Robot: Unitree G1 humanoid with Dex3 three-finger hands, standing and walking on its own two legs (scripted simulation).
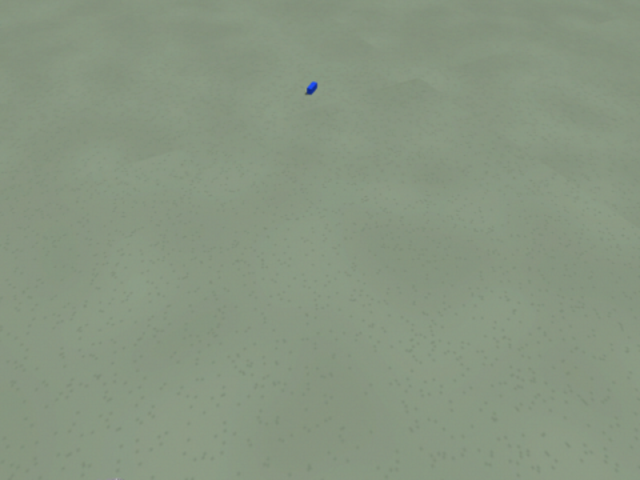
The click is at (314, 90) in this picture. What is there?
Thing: small brick
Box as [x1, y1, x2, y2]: [307, 82, 316, 94]
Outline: 315,82 312,82 307,87 307,93 311,94 316,88
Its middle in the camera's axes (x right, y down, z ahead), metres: -0.03 -0.91 +2.41
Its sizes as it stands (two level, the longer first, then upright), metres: 0.086 0.031 0.036
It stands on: the floor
